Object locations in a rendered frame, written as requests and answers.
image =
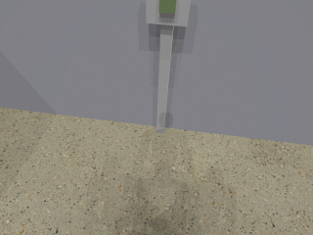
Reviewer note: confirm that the panel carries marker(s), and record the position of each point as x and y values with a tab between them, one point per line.
167	22

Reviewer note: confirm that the button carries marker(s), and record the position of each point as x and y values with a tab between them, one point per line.
167	6

